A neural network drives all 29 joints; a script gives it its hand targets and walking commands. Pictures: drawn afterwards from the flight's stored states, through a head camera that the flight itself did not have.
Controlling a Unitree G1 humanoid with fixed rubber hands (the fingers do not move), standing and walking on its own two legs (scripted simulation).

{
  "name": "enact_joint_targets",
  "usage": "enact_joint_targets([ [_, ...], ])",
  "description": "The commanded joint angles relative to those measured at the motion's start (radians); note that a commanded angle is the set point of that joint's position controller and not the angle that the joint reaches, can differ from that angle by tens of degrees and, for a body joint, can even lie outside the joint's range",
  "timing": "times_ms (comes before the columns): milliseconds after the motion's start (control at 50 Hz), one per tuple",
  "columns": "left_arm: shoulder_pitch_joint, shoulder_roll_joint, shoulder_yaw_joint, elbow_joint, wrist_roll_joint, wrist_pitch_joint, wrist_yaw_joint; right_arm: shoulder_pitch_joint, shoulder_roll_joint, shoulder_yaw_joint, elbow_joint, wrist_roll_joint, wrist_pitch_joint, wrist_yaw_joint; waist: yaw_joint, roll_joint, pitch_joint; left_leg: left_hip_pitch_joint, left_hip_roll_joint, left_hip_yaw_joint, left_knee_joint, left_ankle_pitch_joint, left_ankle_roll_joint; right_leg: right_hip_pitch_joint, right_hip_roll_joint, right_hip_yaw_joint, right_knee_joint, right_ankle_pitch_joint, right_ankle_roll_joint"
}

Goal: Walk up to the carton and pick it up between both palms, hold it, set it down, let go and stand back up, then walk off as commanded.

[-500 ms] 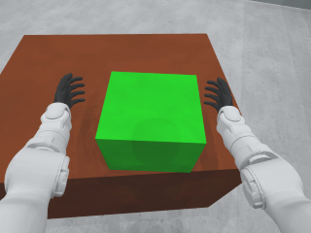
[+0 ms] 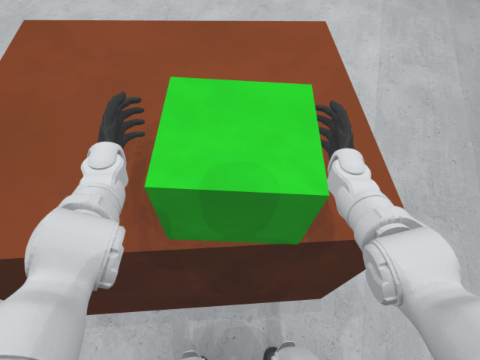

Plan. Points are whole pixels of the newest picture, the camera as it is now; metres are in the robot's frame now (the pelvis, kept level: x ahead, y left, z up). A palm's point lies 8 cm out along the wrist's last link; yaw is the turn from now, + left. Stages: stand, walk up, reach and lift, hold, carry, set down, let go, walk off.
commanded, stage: reach and lift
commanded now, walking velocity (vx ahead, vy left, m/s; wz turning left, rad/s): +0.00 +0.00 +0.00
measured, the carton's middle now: (237, 164) +0.45 -0.02 +0.02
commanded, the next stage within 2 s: none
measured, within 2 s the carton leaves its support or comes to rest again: neither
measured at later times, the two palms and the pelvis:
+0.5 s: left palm (136, 141) +0.48 +0.15 +0.07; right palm (336, 148) +0.43 -0.19 +0.07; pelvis +0.01 +0.01 +0.01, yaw -1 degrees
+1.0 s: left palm (136, 142) +0.47 +0.15 +0.07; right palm (338, 151) +0.42 -0.19 +0.07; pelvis +0.03 +0.00 +0.04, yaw +0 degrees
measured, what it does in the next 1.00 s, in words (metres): stands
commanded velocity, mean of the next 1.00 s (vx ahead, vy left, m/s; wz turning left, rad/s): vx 0.00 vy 0.00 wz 0.00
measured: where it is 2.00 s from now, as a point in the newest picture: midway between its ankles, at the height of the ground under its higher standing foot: outside the picture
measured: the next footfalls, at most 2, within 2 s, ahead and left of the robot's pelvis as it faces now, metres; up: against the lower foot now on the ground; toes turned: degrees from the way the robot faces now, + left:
none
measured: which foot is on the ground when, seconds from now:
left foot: down 0.00-1.00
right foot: down 0.00-1.00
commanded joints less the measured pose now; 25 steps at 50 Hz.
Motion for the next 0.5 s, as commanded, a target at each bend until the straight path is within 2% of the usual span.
enact_joint_targets([
  [0, -0.459, 0.124, 0.017, -0.131, 0.016, -0.049, 0.01, -0.455, -0.114, -0.024, -0.152, -0.026, -0.046, -0.005, -0.001, 0.096, -0.659, 0.448, -0.041, 0.008, -0.018, 0.339, -0.059, 0.249, 0.037, -0.02, -0.052, 0.256, -0.007],
  [20, -0.459, 0.112, 0.02, -0.133, 0.021, -0.047, 0.01, -0.462, -0.103, -0.028, -0.156, -0.031, -0.045, -0.007, 0.004, 0.095, -0.654, 0.443, -0.04, 0.01, -0.017, 0.346, -0.06, 0.247, 0.038, -0.017, -0.048, 0.258, -0.007],
  [60, -0.46, 0.078, 0.013, -0.139, 0.029, -0.047, 0.016, -0.468, -0.09, -0.054, -0.148, -0.051, -0.047, -0.013, -0.01, 0.1, -0.658, 0.458, -0.04, 0.007, -0.023, 0.334, -0.062, 0.227, 0.037, -0.025, -0.06, 0.241, -0.008],
  [200, -0.458, 0.047, 0.075, -0.177, 0.092, -0.05, 0.033, -0.469, -0.046, -0.086, -0.162, -0.1, -0.047, -0.014, 0.004, 0.115, -0.657, 0.485, -0.037, 0.008, -0.027, 0.383, -0.071, 0.25, 0.039, -0.021, -0.066, 0.268, -0.009],
  [260, -0.462, 0.035, 0.111, -0.195, 0.123, -0.055, 0.039, -0.463, -0.027, -0.119, -0.175, -0.142, -0.05, -0.017, -0.002, 0.098, -0.68, 0.493, -0.039, 0.009, -0.044, 0.381, -0.067, 0.28, 0.044, -0.022, -0.08, 0.283, -0.003],
  [280, -0.45, 0.026, 0.119, -0.192, 0.136, -0.054, 0.041, -0.459, -0.022, -0.121, -0.18, -0.146, -0.051, -0.016, 0.008, 0.105, -0.685, 0.499, -0.042, 0.014, -0.042, 0.395, -0.068, 0.288, 0.043, -0.021, -0.082, 0.294, -0.001],
  [320, -0.45, 0.03, 0.141, -0.203, 0.149, -0.059, 0.042, -0.454, -0.007, -0.125, -0.192, -0.152, -0.052, -0.017, 0.008, 0.103, -0.672, 0.502, -0.04, 0.013, -0.053, 0.412, -0.068, 0.301, 0.04, -0.019, -0.087, 0.314, 0.0],
  [340, -0.438, 0.021, 0.15, -0.206, 0.157, -0.057, 0.043, -0.451, -0.002, -0.133, -0.189, -0.166, -0.051, -0.018, 0.011, 0.082, -0.66, 0.504, -0.041, 0.012, -0.058, 0.42, -0.066, 0.317, 0.045, -0.02, -0.096, 0.319, 0.003],
  [480, -0.444, -0.016, 0.185, -0.232, 0.2, -0.077, 0.034, -0.429, 0.069, -0.183, -0.209, -0.237, -0.053, -0.011, 0.003, 0.084, -0.658, 0.506, -0.041, 0.024, -0.08, 0.416, -0.064, 0.367, 0.039, -0.015, -0.114, 0.343, 0.005],
])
